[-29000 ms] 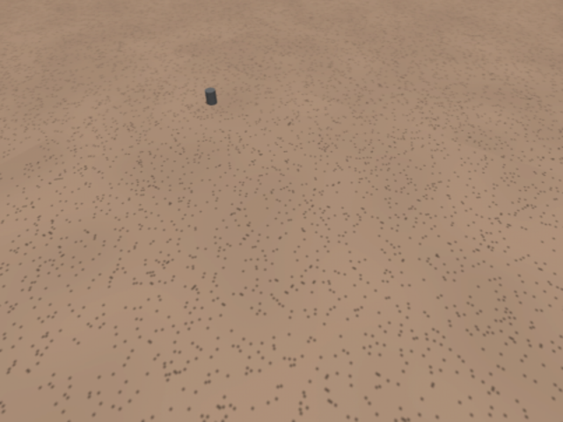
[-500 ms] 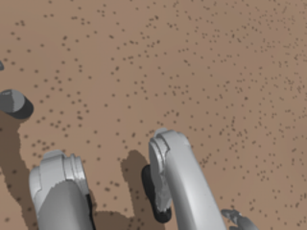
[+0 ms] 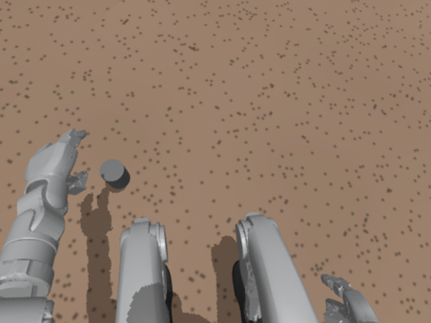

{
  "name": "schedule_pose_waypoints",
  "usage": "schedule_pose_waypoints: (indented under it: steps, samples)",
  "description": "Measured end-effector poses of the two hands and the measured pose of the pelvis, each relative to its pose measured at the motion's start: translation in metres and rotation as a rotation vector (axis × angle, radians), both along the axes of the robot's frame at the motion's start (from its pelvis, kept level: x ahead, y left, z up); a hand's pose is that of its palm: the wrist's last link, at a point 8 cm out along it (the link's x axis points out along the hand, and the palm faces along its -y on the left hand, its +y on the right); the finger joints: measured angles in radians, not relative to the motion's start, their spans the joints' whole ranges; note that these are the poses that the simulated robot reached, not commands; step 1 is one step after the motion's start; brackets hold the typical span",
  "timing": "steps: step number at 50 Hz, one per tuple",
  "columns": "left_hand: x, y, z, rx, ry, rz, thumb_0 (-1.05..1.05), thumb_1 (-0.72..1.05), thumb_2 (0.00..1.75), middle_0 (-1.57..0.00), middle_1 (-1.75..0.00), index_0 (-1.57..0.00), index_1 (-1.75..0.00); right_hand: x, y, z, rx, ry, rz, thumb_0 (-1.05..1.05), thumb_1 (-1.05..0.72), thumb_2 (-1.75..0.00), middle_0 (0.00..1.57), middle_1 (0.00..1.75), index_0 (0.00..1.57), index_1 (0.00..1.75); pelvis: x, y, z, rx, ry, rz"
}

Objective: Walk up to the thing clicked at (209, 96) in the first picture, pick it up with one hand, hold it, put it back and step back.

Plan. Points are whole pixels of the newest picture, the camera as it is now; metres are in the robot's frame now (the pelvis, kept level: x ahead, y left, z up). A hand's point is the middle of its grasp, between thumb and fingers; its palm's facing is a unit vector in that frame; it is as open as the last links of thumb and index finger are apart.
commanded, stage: home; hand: left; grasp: from above
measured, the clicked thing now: (115, 174) +0.49 +0.27 -0.40
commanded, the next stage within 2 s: none
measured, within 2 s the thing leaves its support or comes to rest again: neither
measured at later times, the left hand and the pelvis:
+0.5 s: hand (27, 250) +0.26 +0.23 +0.09, palm faces +0.05 -0.94 -0.35, open 7.4 cm; pelvis +0.03 +0.00 +0.18, yaw +6 degrees
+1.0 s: hand out of the picture +0.22 +0.21 +0.22, palm faces +0.19 -0.96 -0.20, open 7.4 cm; pelvis +0.09 +0.01 +0.27, yaw +8 degrees
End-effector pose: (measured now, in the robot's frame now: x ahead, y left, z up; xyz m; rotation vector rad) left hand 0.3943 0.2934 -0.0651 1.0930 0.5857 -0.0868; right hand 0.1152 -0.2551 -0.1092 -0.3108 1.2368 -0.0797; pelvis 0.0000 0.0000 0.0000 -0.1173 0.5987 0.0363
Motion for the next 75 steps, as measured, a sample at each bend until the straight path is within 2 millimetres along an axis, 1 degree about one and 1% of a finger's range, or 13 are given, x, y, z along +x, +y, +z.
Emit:
schedule_pose_waypoints:
  steps: [3, 7, 12, 16, 21, 26, 32, 38, 42, 46, 56, 62, 75]
  samples:
    - [-0.027, 0.001, 0.022, -0.087, -0.003, 0.055, 0.01, 0.64, 0.88, -0.22, -0.36, -0.21, -0.36, 0.026, -0.001, 0.027, -0.018, -0.075, 0.027, 0.01, -0.91, -0.90, 0.20, 0.30, 0.20, 0.30, 0.000, 0.001, 0.021, 0.004, -0.021, 0.013]
    - [-0.062, 0.003, 0.050, -0.187, -0.003, 0.145, 0.01, 0.77, 0.89, -0.22, -0.33, -0.21, -0.33, 0.058, 0.004, 0.064, -0.031, -0.179, 0.059, 0.01, -0.91, -0.90, 0.20, 0.30, 0.20, 0.30, 0.001, 0.002, 0.050, 0.010, -0.052, 0.029]
    - [-0.098, 0.001, 0.086, -0.314, 0.004, 0.274, 0.01, 0.84, 0.90, -0.21, -0.31, -0.21, -0.31, 0.090, 0.018, 0.110, -0.025, -0.308, 0.084, 0.01, -0.91, -0.90, 0.20, 0.30, 0.20, 0.30, 0.005, 0.002, 0.085, 0.017, -0.096, 0.048]
    - [-0.123, -0.006, 0.113, -0.421, 0.023, 0.377, 0.01, 0.87, 0.90, -0.21, -0.31, -0.21, -0.31, 0.107, 0.031, 0.145, -0.007, -0.387, 0.092, 0.01, -0.91, -0.90, 0.20, 0.30, 0.20, 0.30, 0.011, 0.003, 0.114, 0.026, -0.133, 0.061]
    - [-0.143, -0.015, 0.153, -0.538, 0.034, 0.490, 0.01, 0.88, 0.91, -0.21, -0.30, -0.21, -0.31, 0.117, 0.045, 0.186, 0.017, -0.450, 0.087, 0.01, -0.91, -0.90, 0.20, 0.30, 0.20, 0.30, 0.023, 0.003, 0.151, 0.038, -0.183, 0.075]
    - [-0.156, -0.022, 0.194, -0.625, 0.042, 0.588, 0.01, 0.89, 0.90, -0.21, -0.30, -0.21, -0.30, 0.117, 0.053, 0.223, 0.020, -0.472, 0.068, 0.01, -0.91, -0.90, 0.20, 0.30, 0.20, 0.30, 0.038, 0.004, 0.188, 0.049, -0.236, 0.087]
    - [-0.168, -0.028, 0.241, -0.712, 0.045, 0.673, 0.01, 0.90, 0.90, -0.21, -0.30, -0.20, -0.30, 0.114, 0.052, 0.263, -0.001, -0.494, 0.036, 0.01, -0.91, -0.90, 0.20, 0.30, 0.20, 0.30, 0.057, 0.006, 0.226, 0.062, -0.299, 0.097]
    - [-0.180, -0.035, 0.284, -0.759, 0.034, 0.695, 0.01, 0.90, 0.90, -0.20, -0.30, -0.20, -0.30, 0.117, 0.045, 0.295, -0.024, -0.542, 0.005, 0.01, -0.91, -0.90, 0.20, 0.30, 0.20, 0.30, 0.074, 0.008, 0.253, 0.075, -0.351, 0.100]
    - [-0.188, -0.038, 0.304, -0.765, 0.025, 0.690, 0.01, 0.90, 0.90, -0.20, -0.30, -0.20, -0.30, 0.127, 0.043, 0.309, -0.028, -0.587, 0.005, 0.01, -0.91, -0.90, 0.20, 0.30, 0.20, 0.30, 0.082, 0.009, 0.263, 0.082, -0.376, 0.103]
    - [-0.194, -0.039, 0.313, -0.770, 0.023, 0.692, 0.01, 0.90, 0.90, -0.20, -0.30, -0.20, -0.30, 0.141, 0.043, 0.318, -0.024, -0.630, 0.022, 0.01, -0.91, -0.90, 0.20, 0.30, 0.20, 0.30, 0.086, 0.008, 0.267, 0.089, -0.392, 0.107]
    - [-0.197, -0.042, 0.309, -0.778, 0.033, 0.703, 0.01, 0.90, 0.90, -0.20, -0.30, -0.20, -0.30, 0.165, 0.046, 0.329, -0.013, -0.696, 0.080, 0.01, -0.91, -0.90, 0.20, 0.30, 0.20, 0.30, 0.089, 0.004, 0.268, 0.098, -0.409, 0.116]
    - [-0.196, -0.045, 0.309, -0.779, 0.029, 0.697, 0.02, 0.90, 0.90, -0.20, -0.30, -0.20, -0.30, 0.163, 0.045, 0.327, -0.012, -0.688, 0.082, 0.01, -0.91, -0.90, 0.20, 0.30, 0.20, 0.30, 0.089, 0.003, 0.268, 0.100, -0.414, 0.116]
    - [-0.199, -0.046, 0.311, -0.771, 0.029, 0.686, 0.02, 0.90, 0.90, -0.20, -0.30, -0.20, -0.30, 0.142, 0.038, 0.319, -0.017, -0.647, 0.054, 0.02, -0.90, -0.90, 0.20, 0.30, 0.20, 0.30, 0.084, 0.001, 0.268, 0.101, -0.424, 0.110]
